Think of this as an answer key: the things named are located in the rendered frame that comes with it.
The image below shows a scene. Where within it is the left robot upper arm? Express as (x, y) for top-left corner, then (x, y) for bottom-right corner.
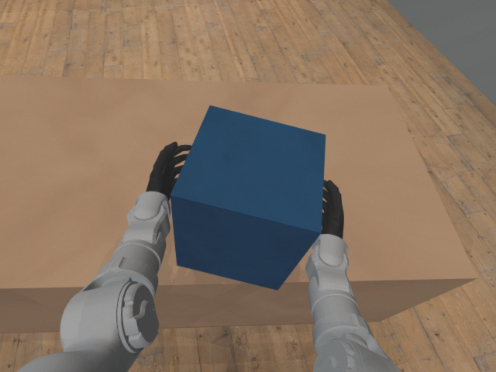
(16, 281), (159, 372)

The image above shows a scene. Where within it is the right robot hand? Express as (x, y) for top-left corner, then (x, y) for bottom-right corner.
(321, 180), (344, 239)

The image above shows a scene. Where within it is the right robot forearm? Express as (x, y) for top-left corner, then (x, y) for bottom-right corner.
(305, 234), (390, 360)

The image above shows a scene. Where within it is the left robot forearm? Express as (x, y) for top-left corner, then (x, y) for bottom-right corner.
(60, 191), (171, 349)

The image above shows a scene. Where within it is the carton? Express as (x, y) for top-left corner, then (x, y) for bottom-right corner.
(170, 105), (326, 291)

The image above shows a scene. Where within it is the right robot upper arm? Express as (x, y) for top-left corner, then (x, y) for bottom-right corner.
(313, 338), (401, 372)

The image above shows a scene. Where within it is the left robot hand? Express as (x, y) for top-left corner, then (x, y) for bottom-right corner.
(146, 142), (191, 201)

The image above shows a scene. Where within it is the pedestal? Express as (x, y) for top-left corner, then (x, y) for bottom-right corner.
(0, 75), (477, 334)

